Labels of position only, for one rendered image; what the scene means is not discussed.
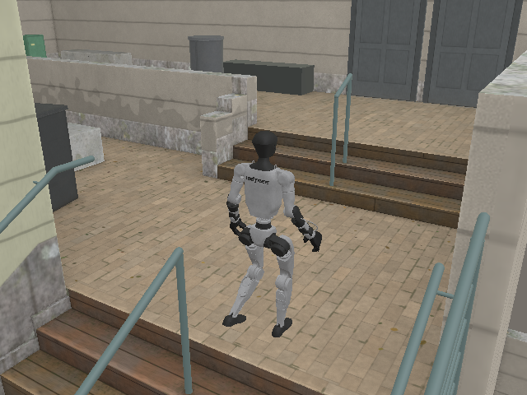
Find stairs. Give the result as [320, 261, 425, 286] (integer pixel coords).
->
[0, 289, 324, 395]
[217, 128, 468, 229]

